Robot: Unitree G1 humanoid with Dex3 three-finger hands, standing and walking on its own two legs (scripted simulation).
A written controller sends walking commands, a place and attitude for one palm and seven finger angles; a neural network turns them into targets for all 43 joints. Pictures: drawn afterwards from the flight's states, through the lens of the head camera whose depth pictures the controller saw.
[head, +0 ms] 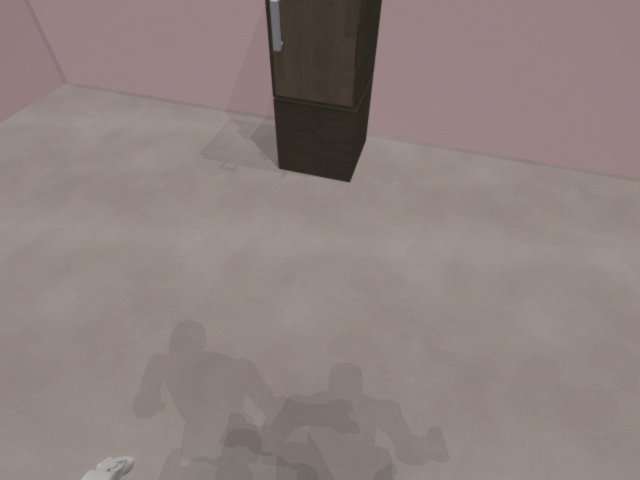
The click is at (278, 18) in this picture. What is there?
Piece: cupboard door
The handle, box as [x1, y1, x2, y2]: [270, 0, 282, 50]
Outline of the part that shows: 270,0 273,50 279,50 282,42 280,41 279,30 279,0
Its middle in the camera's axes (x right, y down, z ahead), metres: -0.17 -0.81 +1.46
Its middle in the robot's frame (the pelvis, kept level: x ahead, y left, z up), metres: +1.63 +0.24 -0.04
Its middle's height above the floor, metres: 0.73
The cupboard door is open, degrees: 0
